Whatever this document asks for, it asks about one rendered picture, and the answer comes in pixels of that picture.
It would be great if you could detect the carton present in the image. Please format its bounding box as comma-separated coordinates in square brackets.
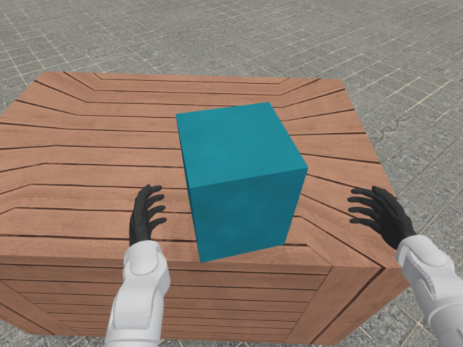
[176, 102, 308, 263]

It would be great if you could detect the pedestal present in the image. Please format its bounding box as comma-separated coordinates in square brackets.
[0, 72, 411, 346]

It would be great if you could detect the robot right hand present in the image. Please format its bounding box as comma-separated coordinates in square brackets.
[347, 186, 417, 250]

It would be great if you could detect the robot right forearm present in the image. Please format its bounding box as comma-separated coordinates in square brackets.
[396, 235, 463, 347]

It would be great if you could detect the robot left hand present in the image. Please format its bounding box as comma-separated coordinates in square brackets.
[129, 184, 167, 247]

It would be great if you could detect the robot left forearm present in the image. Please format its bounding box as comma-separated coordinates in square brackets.
[104, 240, 171, 347]

